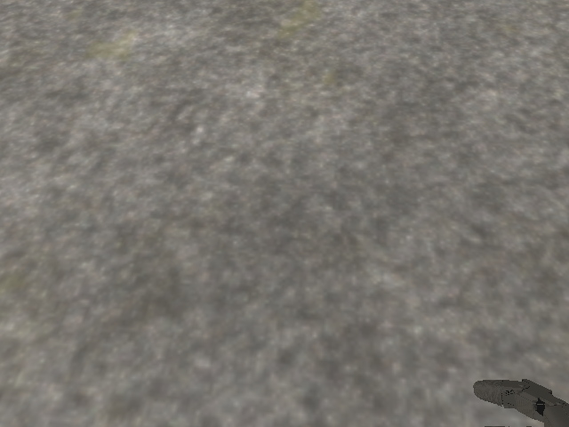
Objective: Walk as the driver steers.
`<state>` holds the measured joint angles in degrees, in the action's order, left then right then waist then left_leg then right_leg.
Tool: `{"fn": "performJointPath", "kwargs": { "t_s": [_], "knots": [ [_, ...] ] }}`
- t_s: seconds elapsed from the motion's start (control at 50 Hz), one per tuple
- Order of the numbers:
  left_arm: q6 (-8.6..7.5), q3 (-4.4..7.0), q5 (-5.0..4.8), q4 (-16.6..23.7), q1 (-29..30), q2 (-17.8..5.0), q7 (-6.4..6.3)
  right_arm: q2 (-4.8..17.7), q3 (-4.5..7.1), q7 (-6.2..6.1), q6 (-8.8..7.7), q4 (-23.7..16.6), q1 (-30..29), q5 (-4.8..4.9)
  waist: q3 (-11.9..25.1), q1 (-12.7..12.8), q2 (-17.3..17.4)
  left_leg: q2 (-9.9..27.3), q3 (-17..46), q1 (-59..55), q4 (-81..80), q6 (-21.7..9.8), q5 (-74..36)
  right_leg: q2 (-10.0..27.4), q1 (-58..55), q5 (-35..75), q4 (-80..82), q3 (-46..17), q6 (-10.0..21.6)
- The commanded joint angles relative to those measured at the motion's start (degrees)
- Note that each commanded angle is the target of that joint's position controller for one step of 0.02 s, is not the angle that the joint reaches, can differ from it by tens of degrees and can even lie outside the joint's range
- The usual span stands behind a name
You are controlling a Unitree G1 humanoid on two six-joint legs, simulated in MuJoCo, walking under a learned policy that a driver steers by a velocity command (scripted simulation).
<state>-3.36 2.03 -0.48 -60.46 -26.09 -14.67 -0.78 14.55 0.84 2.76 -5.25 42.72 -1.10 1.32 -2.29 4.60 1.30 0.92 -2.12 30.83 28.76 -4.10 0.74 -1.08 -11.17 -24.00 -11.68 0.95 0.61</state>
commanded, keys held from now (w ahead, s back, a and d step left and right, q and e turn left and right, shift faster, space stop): w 1.00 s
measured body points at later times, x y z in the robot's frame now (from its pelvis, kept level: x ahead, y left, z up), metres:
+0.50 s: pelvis +0.29 +0.00 +0.02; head +0.32 -0.01 +0.46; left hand +0.50 +0.23 -0.08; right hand +0.26 -0.28 -0.12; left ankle +0.16 +0.11 -0.72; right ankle +0.47 -0.13 -0.70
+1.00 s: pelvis +0.57 -0.02 +0.02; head +0.60 -0.02 +0.47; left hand +0.55 +0.25 -0.11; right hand +0.78 -0.25 -0.08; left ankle +0.75 +0.13 -0.68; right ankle +0.46 -0.12 -0.72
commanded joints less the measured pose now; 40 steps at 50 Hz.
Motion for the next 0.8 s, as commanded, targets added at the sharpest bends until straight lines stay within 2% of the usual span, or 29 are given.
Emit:
{"fn": "performJointPath", "kwargs": {
  "t_s": [0.02,0.04,0.06,0.08,0.1,0.12,0.14,0.16,0.2,0.24,0.28,0.34,0.42,0.46,0.5,0.52,0.54,0.56,0.58,0.6,0.62,0.64,0.66,0.68,0.72,0.76,0.8],
  "knots": [
    [0.56,1.23,1.25,4.47,2.54,-8.80,-0.29,12.89,5.05,-1.08,0.07,3.12,22.65,-0.19,14.48,-14.92,-4.56,3.70,5.09,-35.15,3.37,-5.58,3.05,10.79,16.47,50.13,-32.83,-1.32,4.52],
    [-0.64,-1.23,1.04,4.84,-6.30,0.17,0.75,17.79,6.29,-0.98,0.31,5.14,28.23,-1.19,24.45,-10.68,11.76,18.75,34.33,-56.81,-2.09,-15.81,19.57,-0.75,40.07,14.92,-56.69,-0.73,0.65],
    [-2.45,-0.65,-0.11,3.79,-3.88,-3.29,1.20,12.34,4.65,-0.87,0.30,5.23,27.23,-1.04,24.70,-11.84,10.51,20.44,46.78,-55.30,-12.21,-15.32,25.43,-2.08,46.45,-7.72,-64.31,-9.33,1.71],
    [-3.53,0.89,-2.07,6.44,2.84,-8.65,1.48,10.19,3.85,-0.96,-0.04,4.61,21.31,-0.84,13.61,-10.58,8.11,18.90,38.29,-46.30,-13.72,-12.12,25.02,1.42,51.43,-4.83,-66.93,-8.58,2.85],
    [-4.04,0.95,-2.31,7.66,6.87,-9.11,1.13,8.93,3.44,-0.92,-0.35,3.51,15.93,-0.94,7.78,-8.76,2.70,16.99,30.46,-36.50,-15.38,-10.70,19.26,4.73,50.19,0.93,-64.40,-6.88,3.24],
    [-3.90,1.25,-1.51,7.96,8.82,-8.52,0.60,7.38,3.00,-0.64,-0.63,3.29,12.93,-1.37,3.70,-6.97,-0.46,14.59,23.96,-28.50,-17.17,-9.65,12.31,6.93,48.11,4.91,-60.82,-5.77,3.02],
    [-3.26,1.34,-0.99,7.83,7.16,-7.22,0.36,6.66,2.78,-0.52,-1.04,3.34,11.46,-1.96,3.30,-4.72,2.03,12.89,19.83,-23.72,-18.68,-9.27,8.42,8.84,44.05,7.58,-58.22,-6.21,2.71],
    [-2.49,1.18,-0.67,7.43,5.90,-5.85,0.30,5.83,2.65,-0.29,-1.19,3.63,10.87,-1.91,3.02,-3.72,2.54,11.63,17.62,-20.99,-20.25,-9.41,6.92,9.49,41.70,8.44,-56.66,-6.17,2.23],
    [-1.32,1.10,-0.40,7.82,6.13,-4.50,0.07,6.17,2.70,-0.31,-1.59,4.89,12.06,-1.45,1.65,-2.82,2.33,10.68,13.54,-18.01,-22.24,-10.00,3.83,10.15,41.85,9.58,-53.19,-5.12,1.20],
    [-0.94,1.18,0.19,10.04,10.82,-4.90,-0.13,7.85,3.12,-0.99,-1.62,5.98,14.14,-1.47,-0.40,-3.54,1.59,10.70,11.50,-18.16,-23.68,-10.54,1.61,10.83,46.41,14.32,-47.20,-4.69,-0.26],
    [-1.27,1.16,0.57,11.84,15.36,-4.84,0.03,8.74,3.33,-1.80,-1.21,6.87,16.30,-1.32,-1.15,-4.81,0.94,9.98,9.51,-19.92,-24.08,-9.90,0.25,10.59,48.94,21.26,-39.13,-4.18,-1.14],
    [-2.11,0.56,0.29,13.80,21.93,-3.54,0.73,9.67,3.43,-2.55,-0.71,7.92,18.91,-0.84,-1.82,-7.05,0.91,8.11,5.69,-20.53,-24.14,-7.98,-0.39,8.13,45.87,30.33,-26.56,-1.76,-1.28],
    [-2.54,0.22,-0.45,16.36,28.39,-3.85,1.91,10.11,3.63,-2.78,0.29,10.43,23.64,-0.25,-2.89,-9.11,0.91,10.89,5.89,-28.13,-21.99,-7.68,-0.71,6.51,46.74,30.78,-19.58,-1.64,-0.54],
    [-2.81,0.42,-0.52,17.63,29.79,-4.82,2.63,10.45,3.92,-2.99,1.07,11.09,24.25,-0.17,-2.67,-8.55,1.16,13.15,6.67,-33.33,-19.28,-6.97,-3.61,6.12,47.75,26.83,-17.51,-2.30,0.91],
    [-2.98,1.01,-0.58,17.61,27.52,-6.41,3.04,11.20,4.28,-3.21,1.75,11.06,23.35,-0.16,-0.83,-6.50,2.24,14.24,6.93,-36.52,-15.27,-5.89,-11.14,4.87,44.00,21.88,-16.49,-1.53,2.41],
    [-3.03,1.74,-0.56,16.69,23.42,-7.75,3.00,11.58,4.37,-3.26,2.09,10.76,22.17,-0.26,1.80,-3.92,3.01,13.35,5.96,-36.64,-10.14,-5.07,-20.29,3.12,37.77,20.28,-15.72,0.08,3.53],
    [-2.97,3.16,-0.48,13.97,14.66,-10.12,2.65,10.48,3.92,-3.28,2.47,10.45,21.68,-0.57,7.20,0.22,2.34,10.33,3.77,-34.10,0.26,-3.63,-25.84,1.66,25.89,20.90,-14.91,1.36,5.24],
    [-2.79,4.43,0.20,11.68,4.05,-14.14,2.12,8.37,2.80,-3.41,2.46,8.98,22.45,-1.56,15.95,3.63,-2.44,6.98,1.37,-23.26,17.15,-1.79,-14.25,10.17,8.27,21.55,-17.18,-8.09,8.83],
    [-2.33,5.54,0.36,10.19,-0.12,-18.71,2.21,0.32,0.48,-2.56,1.11,8.57,29.77,-1.60,22.73,-0.18,-17.55,-4.36,0.90,1.37,37.80,2.46,21.76,23.11,-11.91,10.04,-11.77,-35.94,18.68],
    [-2.41,3.83,-0.18,10.54,0.55,-12.38,2.34,5.78,1.52,-2.39,-0.30,9.31,26.82,-0.17,22.36,1.95,-13.17,-3.19,9.14,8.65,45.35,1.70,32.30,23.20,-11.99,3.62,-5.93,-42.73,18.20],
    [-2.62,2.98,-0.07,11.60,5.56,-10.00,2.18,9.66,2.59,-2.19,-1.33,7.51,21.27,1.46,13.47,1.31,-10.56,-0.05,9.03,12.51,46.59,0.58,28.14,21.32,-4.83,6.05,-4.99,-33.82,15.34],
    [-2.71,2.55,0.28,12.66,10.00,-8.65,2.11,9.60,2.55,-2.48,-1.72,6.83,18.04,1.46,9.21,-0.35,-6.05,3.15,7.34,10.92,44.17,0.46,22.74,19.09,3.01,12.20,-3.81,-26.75,13.87],
    [-2.81,2.11,0.59,13.02,12.83,-7.08,2.25,9.10,2.84,-2.74,-1.60,6.68,16.27,0.46,5.51,-1.80,-3.99,5.00,6.62,9.04,40.31,0.91,19.30,17.00,9.84,17.95,-2.10,-21.77,13.17],
    [-3.02,1.70,1.12,13.06,14.06,-5.92,2.32,8.53,3.09,-2.77,-1.01,6.87,17.06,-0.07,4.86,-3.69,-5.01,6.58,6.97,5.40,37.97,1.13,16.93,15.42,13.97,21.16,-0.56,-18.40,12.44],
    [-3.31,1.82,0.88,12.41,13.81,-6.27,2.52,5.87,2.77,-2.74,0.34,7.33,18.61,-0.36,4.08,-5.23,-5.13,7.21,6.28,2.45,34.77,2.05,15.35,14.28,18.05,24.43,2.26,-14.86,13.06],
    [-3.53,2.29,0.63,11.50,12.77,-7.97,2.18,5.14,2.62,-2.89,1.13,6.34,16.27,-0.76,2.18,-5.45,-4.45,7.74,5.65,4.53,30.24,3.32,12.23,14.11,19.79,26.83,4.32,-11.94,13.75],
    [-3.23,2.55,0.54,10.63,11.20,-8.83,1.55,5.12,2.62,-2.92,1.23,4.88,12.00,-1.12,0.78,-4.47,-3.83,7.83,5.30,7.32,23.39,4.36,6.28,13.50,19.15,27.47,5.47,-9.63,13.43]
  ]
}}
